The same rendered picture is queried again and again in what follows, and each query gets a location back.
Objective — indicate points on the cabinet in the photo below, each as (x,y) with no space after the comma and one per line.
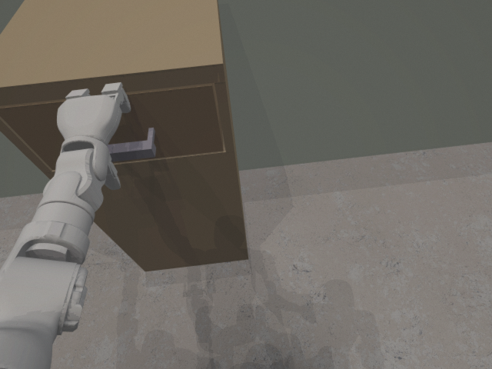
(169,212)

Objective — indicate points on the robot left hand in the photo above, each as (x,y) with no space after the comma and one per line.
(96,116)

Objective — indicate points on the robot left upper arm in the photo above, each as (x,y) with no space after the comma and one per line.
(39,299)

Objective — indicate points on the left robot forearm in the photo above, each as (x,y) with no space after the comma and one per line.
(59,230)

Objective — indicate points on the handle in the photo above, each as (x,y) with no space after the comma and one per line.
(134,150)

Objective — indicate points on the drawer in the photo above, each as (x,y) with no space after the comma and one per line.
(186,120)

